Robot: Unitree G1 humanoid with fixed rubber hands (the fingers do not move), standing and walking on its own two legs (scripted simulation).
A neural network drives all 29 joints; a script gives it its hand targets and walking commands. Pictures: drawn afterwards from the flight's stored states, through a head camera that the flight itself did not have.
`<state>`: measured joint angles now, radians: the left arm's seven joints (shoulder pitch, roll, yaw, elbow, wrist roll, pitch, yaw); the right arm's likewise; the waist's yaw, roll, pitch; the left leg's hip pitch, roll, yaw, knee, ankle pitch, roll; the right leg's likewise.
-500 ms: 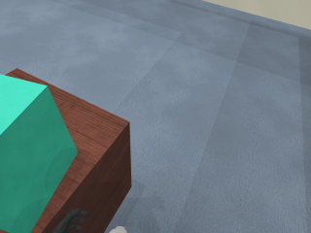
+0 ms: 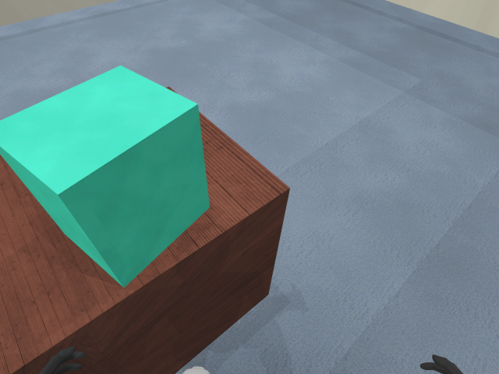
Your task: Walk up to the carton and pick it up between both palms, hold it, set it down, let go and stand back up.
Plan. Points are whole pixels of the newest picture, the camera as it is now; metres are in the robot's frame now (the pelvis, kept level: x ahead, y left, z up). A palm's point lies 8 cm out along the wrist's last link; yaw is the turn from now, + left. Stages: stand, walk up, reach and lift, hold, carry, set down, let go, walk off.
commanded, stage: walk up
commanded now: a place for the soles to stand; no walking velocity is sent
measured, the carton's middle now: (122, 177) +0.45 +0.25 +0.05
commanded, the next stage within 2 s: none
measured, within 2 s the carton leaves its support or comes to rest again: neither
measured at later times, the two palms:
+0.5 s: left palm out of the picture +0.11 +0.30 -0.05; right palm (431, 318) +0.25 -0.31 -0.08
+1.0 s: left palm out of the picture +0.08 +0.33 -0.08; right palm (398, 277) +0.31 -0.26 -0.06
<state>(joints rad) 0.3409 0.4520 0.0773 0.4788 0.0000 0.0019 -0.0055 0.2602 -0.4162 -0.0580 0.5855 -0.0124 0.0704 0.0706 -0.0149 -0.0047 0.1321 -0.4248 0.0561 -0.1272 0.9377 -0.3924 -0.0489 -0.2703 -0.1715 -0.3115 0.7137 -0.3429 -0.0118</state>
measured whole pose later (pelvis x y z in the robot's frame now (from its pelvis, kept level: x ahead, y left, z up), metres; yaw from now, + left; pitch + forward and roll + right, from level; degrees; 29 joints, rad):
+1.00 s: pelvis +0.08 -0.01 -0.01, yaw +25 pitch -3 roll +0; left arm 0.27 0.47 0.05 0.47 0.00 0.04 -0.02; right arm 0.29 -0.44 -0.05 0.59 -0.01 0.03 -0.02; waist -0.01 -0.08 0.15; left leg -0.36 -0.03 -0.16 0.79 -0.37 -0.04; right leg -0.43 -0.07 -0.05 0.98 -0.55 -0.02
